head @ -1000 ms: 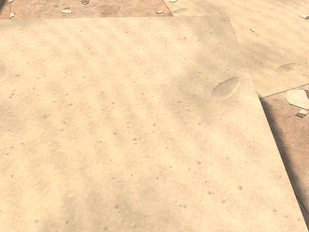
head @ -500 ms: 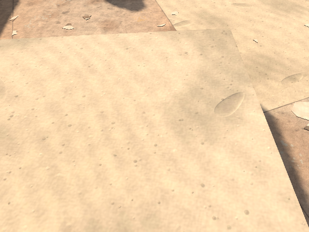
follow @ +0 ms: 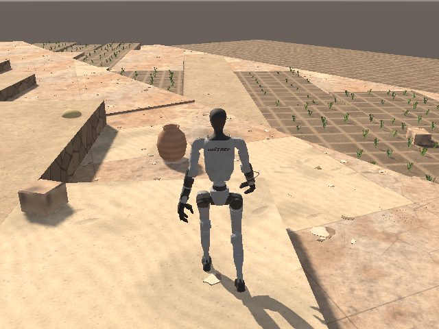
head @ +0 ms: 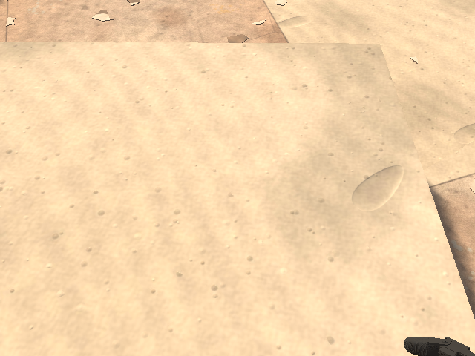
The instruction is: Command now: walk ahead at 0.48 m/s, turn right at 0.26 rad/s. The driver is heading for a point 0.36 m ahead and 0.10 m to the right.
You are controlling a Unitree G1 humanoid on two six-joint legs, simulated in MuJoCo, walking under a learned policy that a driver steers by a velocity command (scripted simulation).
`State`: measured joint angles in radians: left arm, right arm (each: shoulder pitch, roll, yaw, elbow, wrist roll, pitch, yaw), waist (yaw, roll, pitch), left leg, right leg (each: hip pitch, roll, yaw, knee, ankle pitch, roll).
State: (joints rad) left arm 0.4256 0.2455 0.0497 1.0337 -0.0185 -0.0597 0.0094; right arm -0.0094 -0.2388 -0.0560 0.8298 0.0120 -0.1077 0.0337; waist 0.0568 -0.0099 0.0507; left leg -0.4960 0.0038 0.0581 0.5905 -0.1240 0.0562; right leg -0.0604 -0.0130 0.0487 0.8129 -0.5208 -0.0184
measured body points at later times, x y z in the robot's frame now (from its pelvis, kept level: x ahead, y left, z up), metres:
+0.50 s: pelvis +0.26 -0.03 +0.00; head +0.29 -0.05 +0.45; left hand +0.50 +0.16 -0.10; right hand +0.20 -0.30 -0.14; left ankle +0.12 +0.10 -0.71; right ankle +0.37 -0.15 -0.72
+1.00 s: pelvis +0.36 -0.05 +0.02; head +0.37 -0.04 +0.47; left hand +0.53 +0.16 -0.12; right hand +0.35 -0.32 -0.12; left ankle +0.40 +0.09 -0.72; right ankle +0.37 -0.15 -0.72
